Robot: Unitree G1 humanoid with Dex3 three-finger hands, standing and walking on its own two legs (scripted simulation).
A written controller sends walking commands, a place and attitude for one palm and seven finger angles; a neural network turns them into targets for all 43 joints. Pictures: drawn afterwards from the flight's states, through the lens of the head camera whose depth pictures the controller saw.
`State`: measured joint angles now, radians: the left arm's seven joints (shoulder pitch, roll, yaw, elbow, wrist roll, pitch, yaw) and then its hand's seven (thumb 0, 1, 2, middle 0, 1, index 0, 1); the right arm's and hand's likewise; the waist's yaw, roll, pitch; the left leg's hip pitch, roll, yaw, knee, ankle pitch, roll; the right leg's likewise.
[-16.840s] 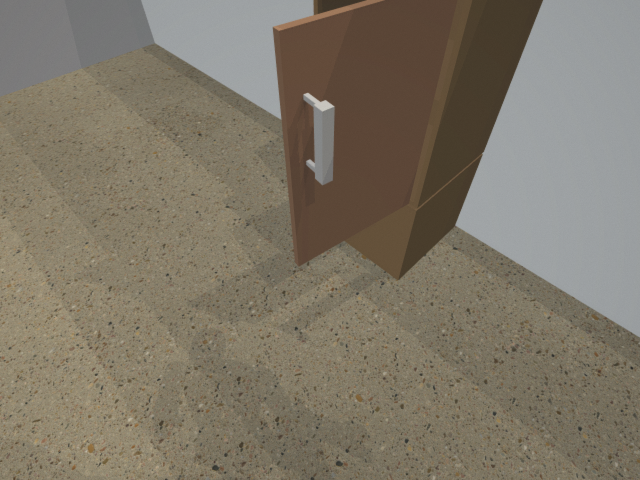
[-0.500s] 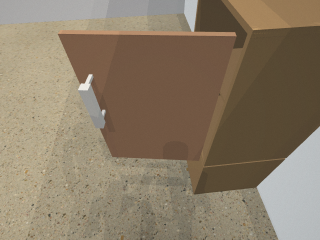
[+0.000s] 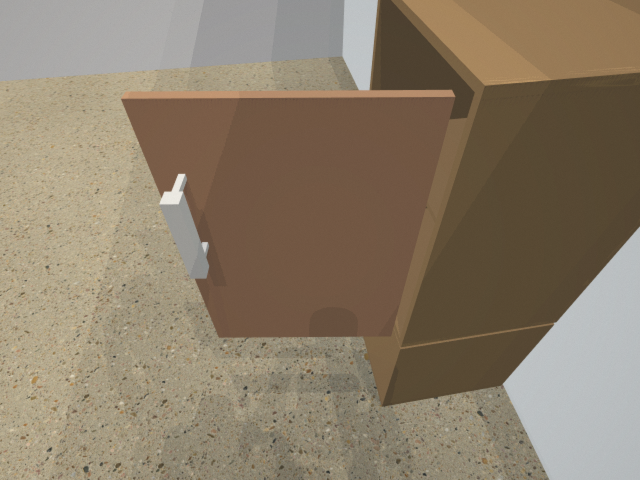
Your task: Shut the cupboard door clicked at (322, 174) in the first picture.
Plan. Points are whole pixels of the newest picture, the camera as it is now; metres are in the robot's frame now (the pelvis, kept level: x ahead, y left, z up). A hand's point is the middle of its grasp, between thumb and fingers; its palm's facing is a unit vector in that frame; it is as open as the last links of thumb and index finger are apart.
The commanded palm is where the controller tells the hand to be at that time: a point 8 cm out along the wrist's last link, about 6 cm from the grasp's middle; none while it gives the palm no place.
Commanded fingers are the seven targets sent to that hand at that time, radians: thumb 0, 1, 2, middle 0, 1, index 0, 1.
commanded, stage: come to a stop and stand still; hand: left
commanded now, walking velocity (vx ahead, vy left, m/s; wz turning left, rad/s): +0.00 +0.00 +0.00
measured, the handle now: (190, 228) +0.45 +0.22 +0.06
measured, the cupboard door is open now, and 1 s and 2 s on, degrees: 81 81 81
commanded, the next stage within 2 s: look again from close up in 0.68 s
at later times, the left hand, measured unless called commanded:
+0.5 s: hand out of the picture +0.01 +0.21 -0.18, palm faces +0.01 -0.98 -0.18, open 7.4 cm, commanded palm none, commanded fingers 0.00 0.90 0.90 -0.20 -0.30 -0.20 -0.30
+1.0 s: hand out of the picture +0.03 +0.23 -0.18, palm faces +0.01 -0.98 -0.19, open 7.4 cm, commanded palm none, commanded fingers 0.00 0.90 0.90 -0.20 -0.30 -0.20 -0.30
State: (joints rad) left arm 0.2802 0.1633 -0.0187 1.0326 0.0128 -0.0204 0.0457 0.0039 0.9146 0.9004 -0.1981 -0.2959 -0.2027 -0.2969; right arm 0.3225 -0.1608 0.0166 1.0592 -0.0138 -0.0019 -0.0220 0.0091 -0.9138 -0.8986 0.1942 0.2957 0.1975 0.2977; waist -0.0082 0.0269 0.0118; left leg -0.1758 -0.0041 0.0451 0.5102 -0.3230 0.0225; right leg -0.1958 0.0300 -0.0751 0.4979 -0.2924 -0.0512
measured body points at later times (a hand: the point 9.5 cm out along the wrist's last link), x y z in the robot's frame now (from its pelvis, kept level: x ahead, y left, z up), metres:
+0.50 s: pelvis +0.01 +0.04 +0.00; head +0.03 +0.05 +0.45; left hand +0.01 +0.26 -0.16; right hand +0.02 -0.18 -0.16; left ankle -0.03 +0.10 -0.74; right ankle -0.01 -0.08 -0.74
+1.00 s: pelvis +0.02 +0.06 +0.00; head +0.04 +0.07 +0.45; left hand +0.03 +0.28 -0.16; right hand +0.02 -0.17 -0.15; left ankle -0.03 +0.10 -0.74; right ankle -0.01 -0.08 -0.74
